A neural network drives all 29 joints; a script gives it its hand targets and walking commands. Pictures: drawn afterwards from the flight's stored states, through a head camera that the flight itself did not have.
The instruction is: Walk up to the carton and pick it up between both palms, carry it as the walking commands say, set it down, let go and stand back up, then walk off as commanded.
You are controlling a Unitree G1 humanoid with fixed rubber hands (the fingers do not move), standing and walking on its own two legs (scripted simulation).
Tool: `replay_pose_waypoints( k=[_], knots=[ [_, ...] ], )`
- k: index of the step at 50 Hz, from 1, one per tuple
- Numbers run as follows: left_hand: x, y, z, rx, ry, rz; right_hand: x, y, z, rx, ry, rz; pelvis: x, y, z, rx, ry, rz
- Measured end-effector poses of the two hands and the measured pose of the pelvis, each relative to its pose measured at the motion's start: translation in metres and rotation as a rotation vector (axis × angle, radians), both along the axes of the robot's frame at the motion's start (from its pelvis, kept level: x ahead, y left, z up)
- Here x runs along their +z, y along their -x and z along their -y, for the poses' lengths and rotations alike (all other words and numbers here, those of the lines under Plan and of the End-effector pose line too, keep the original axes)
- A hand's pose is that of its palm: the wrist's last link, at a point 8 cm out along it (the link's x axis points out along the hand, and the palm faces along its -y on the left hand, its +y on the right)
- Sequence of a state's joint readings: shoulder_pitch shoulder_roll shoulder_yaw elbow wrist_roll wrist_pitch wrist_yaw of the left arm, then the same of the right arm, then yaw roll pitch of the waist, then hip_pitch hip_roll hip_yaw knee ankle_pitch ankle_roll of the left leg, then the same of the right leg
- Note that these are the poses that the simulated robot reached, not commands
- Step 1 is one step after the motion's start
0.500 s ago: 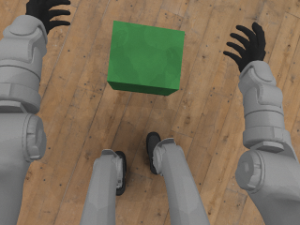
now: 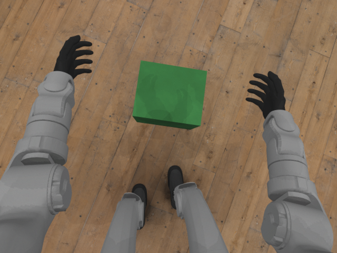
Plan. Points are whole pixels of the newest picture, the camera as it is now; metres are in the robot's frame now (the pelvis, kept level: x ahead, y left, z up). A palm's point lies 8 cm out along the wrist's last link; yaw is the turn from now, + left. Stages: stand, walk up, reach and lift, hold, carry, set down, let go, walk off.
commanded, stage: let go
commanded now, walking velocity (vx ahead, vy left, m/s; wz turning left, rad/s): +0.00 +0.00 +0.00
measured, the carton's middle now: (168, 99) +0.54 -0.08 -0.57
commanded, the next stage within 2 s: stand in 1.18 s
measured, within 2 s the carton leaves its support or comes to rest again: neither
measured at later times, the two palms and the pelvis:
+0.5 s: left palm (29, 166) +0.32 +0.20 +0.00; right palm (316, 193) +0.24 -0.26 +0.00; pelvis +0.06 -0.02 +0.08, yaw -2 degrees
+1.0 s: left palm out of the picture +0.23 +0.24 +0.03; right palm (304, 212) +0.23 -0.22 +0.03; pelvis +0.07 +0.01 +0.09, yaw -2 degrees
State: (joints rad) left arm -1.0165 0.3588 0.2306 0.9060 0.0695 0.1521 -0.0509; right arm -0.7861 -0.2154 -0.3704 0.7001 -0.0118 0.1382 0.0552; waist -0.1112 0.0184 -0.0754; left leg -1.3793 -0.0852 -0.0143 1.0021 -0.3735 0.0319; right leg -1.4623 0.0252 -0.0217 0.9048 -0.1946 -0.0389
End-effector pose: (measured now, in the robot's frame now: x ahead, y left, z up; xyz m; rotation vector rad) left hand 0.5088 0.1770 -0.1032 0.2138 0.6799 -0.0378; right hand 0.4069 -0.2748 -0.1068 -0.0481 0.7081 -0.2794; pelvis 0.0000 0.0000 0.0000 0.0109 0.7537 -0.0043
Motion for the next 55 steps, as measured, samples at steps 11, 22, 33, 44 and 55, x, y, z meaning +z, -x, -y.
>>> replay_pose_waypoints(
  k=[11, 22, 33, 44, 55],
  knots=[
    [0.038, 0.106, -0.007, 0.079, -0.031, -0.032, 0.051, 0.068, -0.003, 0.175, 0.020, -0.080, 0.041, -0.024, 0.012, 0.001, 0.001, 0.184],
    [0.092, 0.167, -0.014, 0.064, -0.021, -0.048, 0.103, 0.143, -0.004, 0.150, 0.020, -0.101, 0.073, -0.051, 0.016, -0.017, 0.013, 0.448],
    [0.121, 0.237, -0.033, 0.061, -0.014, -0.088, 0.129, 0.191, -0.028, 0.155, 0.003, -0.114, 0.093, -0.067, 0.009, -0.018, 0.031, 0.675],
    [0.132, 0.272, -0.057, 0.099, -0.003, -0.103, 0.137, 0.181, -0.047, 0.215, 0.027, -0.103, 0.095, -0.067, -0.005, -0.008, 0.044, 0.817],
    [0.132, 0.274, -0.061, 0.103, -0.015, -0.084, 0.129, 0.189, -0.053, 0.191, 0.042, -0.157, 0.091, -0.067, -0.012, -0.027, 0.048, 0.841]
  ],
)
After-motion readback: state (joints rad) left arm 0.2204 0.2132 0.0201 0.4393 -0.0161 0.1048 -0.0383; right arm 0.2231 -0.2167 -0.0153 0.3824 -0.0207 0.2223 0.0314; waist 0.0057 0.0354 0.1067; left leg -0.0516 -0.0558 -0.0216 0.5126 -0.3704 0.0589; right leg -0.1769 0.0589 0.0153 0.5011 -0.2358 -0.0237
